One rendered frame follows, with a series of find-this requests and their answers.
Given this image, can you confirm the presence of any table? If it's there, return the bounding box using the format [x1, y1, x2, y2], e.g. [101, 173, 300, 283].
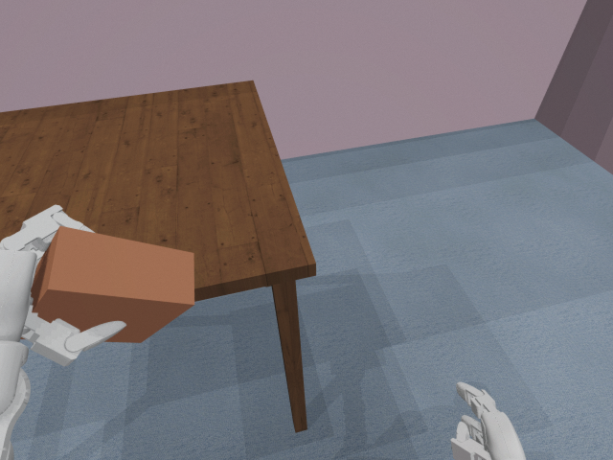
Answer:
[0, 80, 316, 433]

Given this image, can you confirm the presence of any sponge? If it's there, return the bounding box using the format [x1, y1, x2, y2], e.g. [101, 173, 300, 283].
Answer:
[20, 226, 194, 343]

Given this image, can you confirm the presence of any left robot forearm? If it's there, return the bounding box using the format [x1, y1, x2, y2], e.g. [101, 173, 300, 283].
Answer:
[0, 340, 31, 460]

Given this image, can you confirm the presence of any left robot hand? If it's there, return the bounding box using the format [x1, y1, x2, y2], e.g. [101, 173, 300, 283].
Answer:
[0, 205, 126, 366]

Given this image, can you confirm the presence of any right robot hand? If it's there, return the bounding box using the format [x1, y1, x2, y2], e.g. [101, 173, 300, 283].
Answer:
[451, 382, 526, 460]

